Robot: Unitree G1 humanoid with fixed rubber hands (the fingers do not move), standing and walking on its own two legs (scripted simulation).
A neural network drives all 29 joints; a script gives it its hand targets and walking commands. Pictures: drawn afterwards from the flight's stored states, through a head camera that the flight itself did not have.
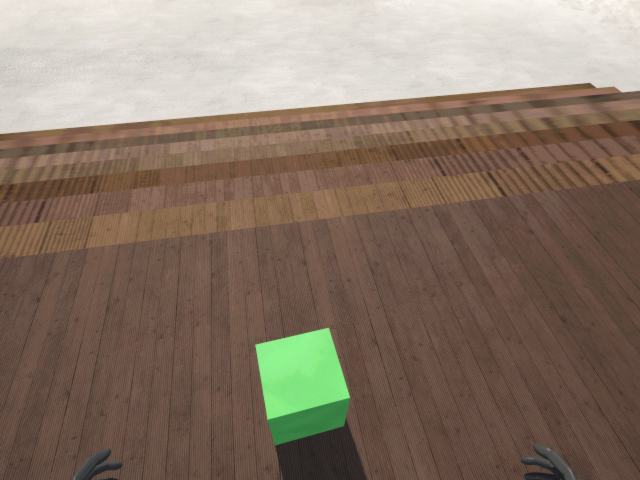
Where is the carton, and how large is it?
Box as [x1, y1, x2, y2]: [255, 328, 349, 444]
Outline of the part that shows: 328,328 255,345 267,418 275,444 342,426 344,423 349,396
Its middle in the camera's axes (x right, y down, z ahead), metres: -0.05 +0.43 +1.12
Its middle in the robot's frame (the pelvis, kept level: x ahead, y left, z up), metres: +0.46 +0.04 -0.66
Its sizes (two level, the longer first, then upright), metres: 0.210 0.200 0.250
